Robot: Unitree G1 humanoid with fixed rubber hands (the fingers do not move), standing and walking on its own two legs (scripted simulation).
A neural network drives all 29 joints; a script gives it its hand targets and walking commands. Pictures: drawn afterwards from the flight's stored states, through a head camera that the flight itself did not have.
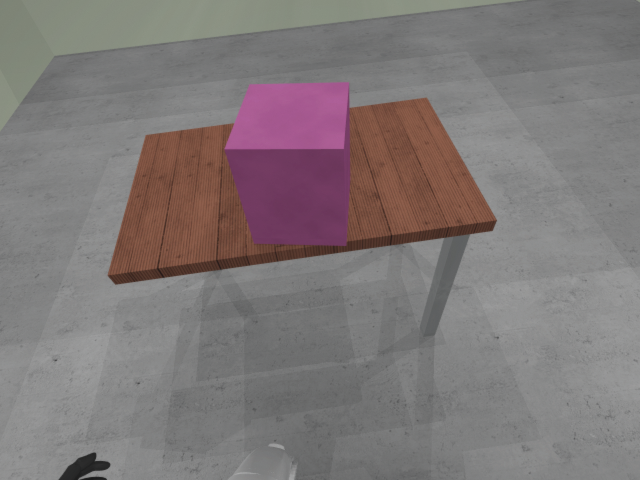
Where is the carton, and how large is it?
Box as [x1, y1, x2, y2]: [224, 82, 349, 245]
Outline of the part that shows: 348,82 249,84 224,149 254,243 345,245 349,192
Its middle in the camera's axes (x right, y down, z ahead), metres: -0.04 -0.16 +0.80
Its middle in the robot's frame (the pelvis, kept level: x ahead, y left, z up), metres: +0.70 +0.07 -0.05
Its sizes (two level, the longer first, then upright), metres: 0.210 0.200 0.250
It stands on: a table, 0.60 m high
